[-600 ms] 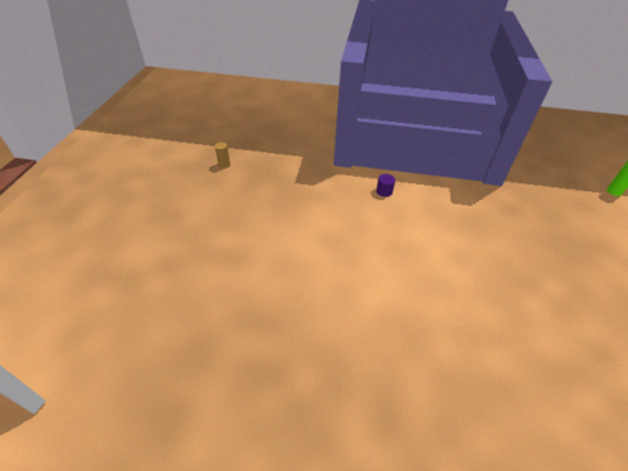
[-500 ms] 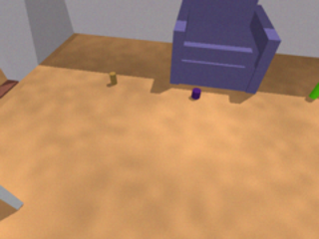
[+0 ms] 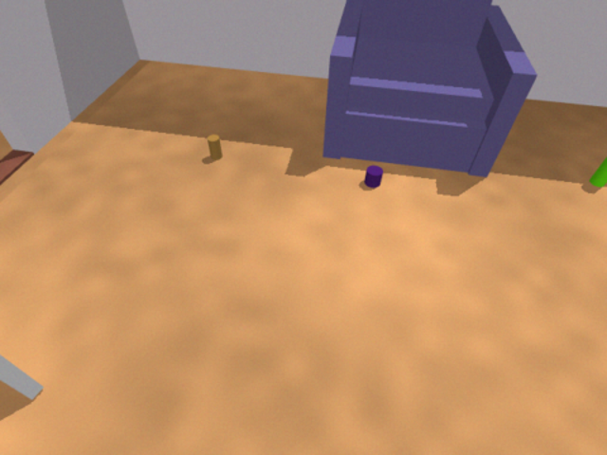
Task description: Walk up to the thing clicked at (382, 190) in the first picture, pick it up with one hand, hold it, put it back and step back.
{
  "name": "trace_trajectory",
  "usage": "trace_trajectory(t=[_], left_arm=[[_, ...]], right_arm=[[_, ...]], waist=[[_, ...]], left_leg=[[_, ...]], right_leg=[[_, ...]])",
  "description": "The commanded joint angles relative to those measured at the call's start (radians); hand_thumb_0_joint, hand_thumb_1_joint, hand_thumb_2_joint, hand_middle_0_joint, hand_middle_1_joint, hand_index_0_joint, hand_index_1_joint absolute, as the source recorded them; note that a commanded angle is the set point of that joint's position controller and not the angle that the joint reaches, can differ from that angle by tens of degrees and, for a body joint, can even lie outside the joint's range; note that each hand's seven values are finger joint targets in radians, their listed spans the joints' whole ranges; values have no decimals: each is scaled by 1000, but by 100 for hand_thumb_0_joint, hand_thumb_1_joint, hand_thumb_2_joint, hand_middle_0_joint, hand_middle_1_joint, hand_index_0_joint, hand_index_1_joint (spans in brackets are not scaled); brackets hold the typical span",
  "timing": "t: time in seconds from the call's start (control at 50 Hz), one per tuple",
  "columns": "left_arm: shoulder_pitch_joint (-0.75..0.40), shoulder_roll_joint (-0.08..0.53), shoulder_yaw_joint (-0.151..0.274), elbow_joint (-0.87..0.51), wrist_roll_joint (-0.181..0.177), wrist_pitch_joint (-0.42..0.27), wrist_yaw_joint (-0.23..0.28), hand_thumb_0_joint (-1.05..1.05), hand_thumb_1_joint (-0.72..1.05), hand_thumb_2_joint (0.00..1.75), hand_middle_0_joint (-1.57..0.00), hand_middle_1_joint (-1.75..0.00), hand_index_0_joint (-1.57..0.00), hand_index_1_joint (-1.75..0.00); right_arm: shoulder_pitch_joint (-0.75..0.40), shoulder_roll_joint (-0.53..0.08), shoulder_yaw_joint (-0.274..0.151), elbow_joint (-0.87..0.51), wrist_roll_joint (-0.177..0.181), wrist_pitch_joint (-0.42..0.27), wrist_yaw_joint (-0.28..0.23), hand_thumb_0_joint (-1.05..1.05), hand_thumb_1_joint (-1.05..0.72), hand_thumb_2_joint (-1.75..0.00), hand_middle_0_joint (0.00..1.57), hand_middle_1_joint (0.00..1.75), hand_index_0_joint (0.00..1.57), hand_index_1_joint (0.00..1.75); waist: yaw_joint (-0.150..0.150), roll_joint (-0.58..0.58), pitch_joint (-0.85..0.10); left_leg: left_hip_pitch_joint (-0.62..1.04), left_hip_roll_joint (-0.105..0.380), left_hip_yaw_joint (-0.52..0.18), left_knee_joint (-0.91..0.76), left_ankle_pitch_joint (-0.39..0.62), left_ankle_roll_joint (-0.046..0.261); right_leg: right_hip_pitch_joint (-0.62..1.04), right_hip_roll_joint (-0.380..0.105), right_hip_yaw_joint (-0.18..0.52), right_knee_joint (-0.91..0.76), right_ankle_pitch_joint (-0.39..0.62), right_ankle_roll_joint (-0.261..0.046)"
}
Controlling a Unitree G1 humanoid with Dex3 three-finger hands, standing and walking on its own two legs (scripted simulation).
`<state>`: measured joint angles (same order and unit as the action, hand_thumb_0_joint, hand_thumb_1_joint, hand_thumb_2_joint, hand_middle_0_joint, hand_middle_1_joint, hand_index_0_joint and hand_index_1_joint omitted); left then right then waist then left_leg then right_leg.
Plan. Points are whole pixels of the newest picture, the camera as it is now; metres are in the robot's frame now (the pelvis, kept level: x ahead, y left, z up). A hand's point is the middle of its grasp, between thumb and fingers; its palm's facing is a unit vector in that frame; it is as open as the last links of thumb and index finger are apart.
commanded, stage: stand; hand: left
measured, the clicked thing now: (373, 176) +1.54 -0.38 -0.74
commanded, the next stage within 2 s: walk up in 0.52 s
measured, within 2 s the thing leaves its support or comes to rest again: neither
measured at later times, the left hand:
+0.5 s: hand out of the picture +0.09 +0.25 -0.16, palm faces -0.03 -0.94 -0.34, open 7.4 cm
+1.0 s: hand (165, 373) +0.29 +0.22 -0.13, palm faces -0.31 -0.79 -0.53, open 7.4 cm
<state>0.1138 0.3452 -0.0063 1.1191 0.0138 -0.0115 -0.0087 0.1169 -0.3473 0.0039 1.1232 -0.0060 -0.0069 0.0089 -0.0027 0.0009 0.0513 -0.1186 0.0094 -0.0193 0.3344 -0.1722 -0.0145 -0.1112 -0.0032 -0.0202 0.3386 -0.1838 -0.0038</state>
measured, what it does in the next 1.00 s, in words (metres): walks ahead, turning right: right foot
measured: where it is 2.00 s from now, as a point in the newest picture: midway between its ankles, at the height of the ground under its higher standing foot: (328, 336)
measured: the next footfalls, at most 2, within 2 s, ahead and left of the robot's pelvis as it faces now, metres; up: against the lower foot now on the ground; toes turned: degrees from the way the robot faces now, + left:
right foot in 0.88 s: +0.14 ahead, -0.19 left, +0.00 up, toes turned -28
left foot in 1.30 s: +0.53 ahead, +0.01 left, +0.00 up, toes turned -36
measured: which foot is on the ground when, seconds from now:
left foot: down 0.00-0.88, up 0.90-1.00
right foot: down 0.00-0.62, up 0.64-0.86, down 0.88-1.00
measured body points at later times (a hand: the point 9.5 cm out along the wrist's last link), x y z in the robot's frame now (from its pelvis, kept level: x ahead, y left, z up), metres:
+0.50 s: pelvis +0.01 +0.00 +0.00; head +0.01 +0.00 +0.45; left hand +0.09 +0.30 -0.13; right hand +0.08 -0.30 -0.13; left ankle +0.01 +0.13 -0.75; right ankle +0.00 -0.12 -0.75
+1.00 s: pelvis +0.12 -0.04 -0.03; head +0.09 -0.09 +0.41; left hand +0.31 +0.26 -0.10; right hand +0.10 -0.40 -0.16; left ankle +0.14 +0.10 -0.69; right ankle +0.10 -0.17 -0.75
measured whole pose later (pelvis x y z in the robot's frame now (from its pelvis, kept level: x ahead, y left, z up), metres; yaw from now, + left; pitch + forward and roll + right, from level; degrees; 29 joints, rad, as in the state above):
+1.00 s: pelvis +0.12 -0.04 -0.03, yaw -24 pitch -4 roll -2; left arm 0.30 0.43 0.07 0.92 0.00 -0.05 -0.02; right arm 0.15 -0.51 -0.09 0.89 -0.04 0.02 0.13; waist 0.00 0.16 0.05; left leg -0.39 0.06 -0.04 1.15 -0.48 0.00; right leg -0.31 -0.03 -0.08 0.71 -0.34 -0.02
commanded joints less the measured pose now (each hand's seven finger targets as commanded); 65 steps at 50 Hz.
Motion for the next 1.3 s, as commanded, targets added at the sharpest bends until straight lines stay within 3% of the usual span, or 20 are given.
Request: trace_trajectory(t=[0.0,0.48,0.5,0.54,0.58,0.6,0.62,0.68,0.78,0.82,0.84,0.86,0.88,0.9,1.0,1.16,1.22,1.24,1.26,1.28], left_arm=[[-49,214,44,-57,-4,-22,18,0,90,90,-20,-30,-20,-30],[-41,210,43,-62,-5,-21,20,0,90,90,-20,-30,-20,-30],[88,365,121,-138,5,-18,-17,0,90,90,-20,-30,-20,-30],[-54,327,129,-194,10,-21,-38,0,90,90,-20,-30,-20,-30],[-208,259,118,-272,8,-27,-39,0,90,90,-20,-30,-20,-30],[-222,212,110,-295,6,-33,-36,0,90,90,-20,-30,-20,-30],[-142,262,117,-293,14,-35,-29,0,90,90,-20,-30,-20,-30],[35,278,126,-240,-7,-21,-62,0,90,90,-20,-30,-20,-30],[82,285,136,-236,-12,-32,-83,0,90,90,-20,-30,-20,-30],[279,313,156,-182,-18,-43,-65,0,90,90,-20,-30,-20,-30],[464,393,185,-122,-15,-51,-40,0,90,90,-20,-30,-20,-30],[556,463,205,-135,-6,-50,-11,0,90,90,-20,-30,-20,-30],[443,475,193,-183,-16,-47,-2,0,90,90,-20,-30,-20,-30],[319,487,183,-223,-23,-48,11,0,90,90,-20,-30,-20,-30],[129,402,145,-281,-30,-86,36,0,90,90,-20,-30,-20,-30],[159,434,161,-304,-12,-118,58,0,90,90,-20,-30,-20,-30],[104,441,159,-318,1,-103,67,0,90,90,-20,-30,-20,-30],[59,434,154,-328,6,-96,71,0,90,90,-20,-30,-20,-30],[61,376,135,-340,16,-90,76,0,90,90,-20,-30,-20,-30],[135,247,96,-337,15,-89,80,0,90,90,-20,-30,-20,-30]], right_arm=[[-38,-204,-38,-57,-3,-19,-19,0,-90,-90,20,30,20,30],[-49,-215,-41,-60,-3,-22,-23,0,-90,-90,20,30,20,30],[-80,-371,-145,-201,-42,-48,23,0,-90,-90,20,30,20,30],[-15,-304,-139,-212,-42,-44,47,0,-90,-90,20,30,20,30],[156,-318,-161,-203,-41,-41,55,0,-90,-90,20,30,20,30],[178,-374,-187,-212,-41,-44,47,0,-90,-90,20,30,20,30],[64,-377,-185,-267,-40,-47,48,0,-90,-90,20,30,20,30],[-86,-344,-168,-335,-45,-61,60,0,-90,-90,20,30,20,30],[-121,-334,-163,-373,-51,-53,87,0,-90,-90,20,30,20,30],[-147,-324,-160,-388,-55,-41,87,0,-90,-90,20,30,20,30],[-154,-280,-144,-405,-58,-39,91,0,-90,-90,20,30,20,30],[-163,-222,-114,-442,-47,-43,101,0,-90,-90,20,30,20,30],[-186,-267,-120,-481,-24,-44,119,0,-90,-90,20,30,20,30],[-220,-313,-125,-466,-31,-49,122,0,-90,-90,20,30,20,30],[-25,-331,-126,-377,-35,-17,131,0,-90,-90,20,30,20,30],[-55,-305,-139,-446,-55,12,163,0,-90,-90,20,30,20,30],[73,-306,-165,-417,-46,12,155,0,-90,-90,20,30,20,30],[192,-317,-182,-389,-45,15,147,0,-90,-90,20,30,20,30],[343,-368,-208,-346,-52,10,131,0,-90,-90,20,30,20,30],[421,-442,-225,-345,-59,0,108,0,-90,-90,20,30,20,30]], waist=[[-1,-6,-48],[4,4,-88],[-1,51,-83],[-83,-14,36],[-205,12,48],[-219,280,-28],[-138,183,-51],[-10,141,-28],[4,119,20],[108,5,-68],[198,-214,-115],[229,-391,-59],[167,-291,-86],[108,-119,-18],[-34,-134,67],[-48,-113,34],[-116,-121,-22],[-185,-114,-42],[-255,47,-89],[-274,366,-93]], left_leg=[[-10,108,-82,-55,67,33],[57,120,-72,-42,181,32],[120,77,27,182,-377,78],[64,45,-44,215,-481,109],[398,154,-142,-28,-500,162],[438,398,-379,-182,-517,233],[311,495,-396,-207,-443,287],[108,391,-177,-218,-469,225],[-64,245,162,-36,-365,155],[-252,186,245,262,-330,129],[-457,100,256,639,-290,90],[-715,-5,194,889,-476,36],[-756,-24,-53,922,-453,20],[-764,55,-135,940,-385,13],[-524,112,-79,721,-135,5],[-381,116,-46,476,48,-24],[-93,90,18,411,-16,6],[40,85,14,386,-42,22],[216,56,-30,336,-174,31],[248,212,-293,117,-481,25]], right_leg=[[-3,-127,107,-75,71,-22],[17,-132,101,-60,192,-20],[-196,-140,305,-39,-301,-97],[-440,-169,428,-71,-536,-106],[-810,-14,189,56,-389,8],[-852,39,20,440,-316,-11],[-753,-83,45,568,-326,-18],[-530,-157,42,586,-242,-3],[-230,-125,-103,375,-102,-3],[87,-86,-124,305,-90,-38],[298,-66,-2,258,-257,-86],[322,-235,373,63,-596,-156],[247,-405,920,-221,-774,-268],[165,-444,941,-247,-822,-299],[-161,-240,410,-178,-469,-155],[-247,-147,229,-93,-216,-134],[-329,-175,231,36,-127,-128],[-406,-186,243,161,-103,-115],[-512,-121,198,468,-108,-90],[-649,16,104,838,-383,-57]])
